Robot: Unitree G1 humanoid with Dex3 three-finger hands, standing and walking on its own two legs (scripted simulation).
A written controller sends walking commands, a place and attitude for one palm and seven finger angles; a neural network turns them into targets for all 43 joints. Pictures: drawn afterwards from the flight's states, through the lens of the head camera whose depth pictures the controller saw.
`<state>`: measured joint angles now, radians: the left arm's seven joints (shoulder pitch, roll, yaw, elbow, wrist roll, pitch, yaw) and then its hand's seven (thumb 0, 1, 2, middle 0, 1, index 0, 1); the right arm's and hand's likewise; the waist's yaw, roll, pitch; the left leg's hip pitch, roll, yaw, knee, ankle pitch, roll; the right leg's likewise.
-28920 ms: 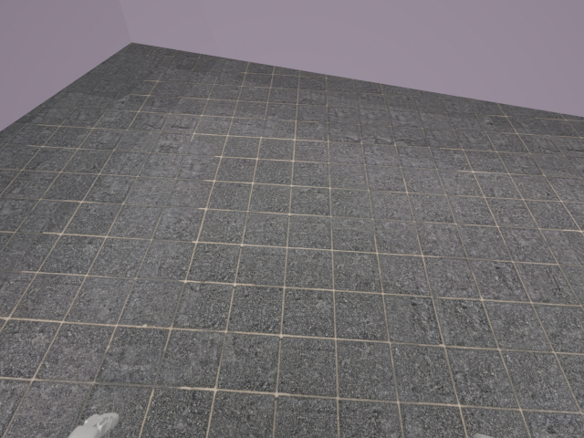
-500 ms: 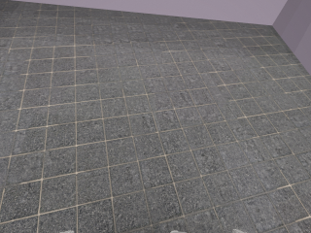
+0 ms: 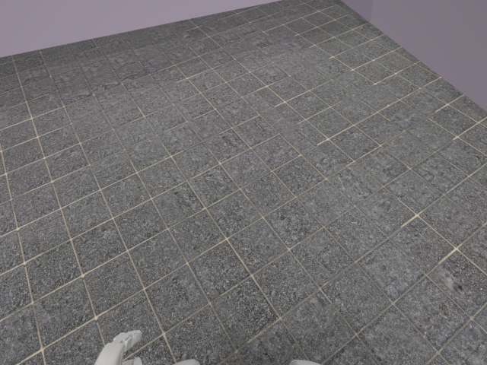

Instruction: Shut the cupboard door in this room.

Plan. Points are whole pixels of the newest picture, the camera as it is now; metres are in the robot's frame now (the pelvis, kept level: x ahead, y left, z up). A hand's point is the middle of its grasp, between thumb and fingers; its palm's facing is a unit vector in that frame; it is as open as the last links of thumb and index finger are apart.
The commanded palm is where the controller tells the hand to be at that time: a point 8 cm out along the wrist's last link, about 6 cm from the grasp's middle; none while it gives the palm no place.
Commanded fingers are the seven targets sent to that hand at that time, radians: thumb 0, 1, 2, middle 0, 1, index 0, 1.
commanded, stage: turn or walk to find it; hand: left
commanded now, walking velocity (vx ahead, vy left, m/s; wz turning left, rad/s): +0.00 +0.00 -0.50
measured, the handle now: out of the picture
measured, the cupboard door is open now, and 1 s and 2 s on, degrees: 100 100 100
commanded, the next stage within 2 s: none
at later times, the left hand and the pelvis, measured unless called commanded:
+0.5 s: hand out of the picture +0.08 +0.21 -0.16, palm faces -0.12 -0.97 -0.21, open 7.3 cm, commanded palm none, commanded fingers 0.00 0.90 0.90 -0.20 -0.30 -0.20 -0.30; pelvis +0.01 +0.02 +0.01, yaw -12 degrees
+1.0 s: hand (175, 329) +0.20 +0.15 -0.15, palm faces -0.48 -0.85 -0.21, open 7.4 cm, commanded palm none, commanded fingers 0.00 0.90 0.90 -0.20 -0.30 -0.20 -0.30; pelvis +0.01 +0.02 +0.01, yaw -30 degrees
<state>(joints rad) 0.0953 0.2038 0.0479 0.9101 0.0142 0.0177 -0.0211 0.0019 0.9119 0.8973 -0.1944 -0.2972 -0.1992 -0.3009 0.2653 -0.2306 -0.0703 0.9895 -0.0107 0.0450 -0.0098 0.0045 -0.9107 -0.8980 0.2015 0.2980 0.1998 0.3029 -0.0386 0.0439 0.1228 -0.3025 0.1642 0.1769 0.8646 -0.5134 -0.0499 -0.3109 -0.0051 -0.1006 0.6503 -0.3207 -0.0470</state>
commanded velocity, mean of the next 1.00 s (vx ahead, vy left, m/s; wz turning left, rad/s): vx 0.00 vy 0.00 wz -0.50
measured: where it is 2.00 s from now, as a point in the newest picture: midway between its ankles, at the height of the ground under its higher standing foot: outside the picture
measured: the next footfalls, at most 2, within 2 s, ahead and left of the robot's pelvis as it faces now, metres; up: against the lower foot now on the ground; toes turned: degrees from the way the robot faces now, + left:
left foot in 0.52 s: +0.06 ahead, +0.12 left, +0.00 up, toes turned -12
right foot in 1.06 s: -0.02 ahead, -0.11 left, +0.00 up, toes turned -38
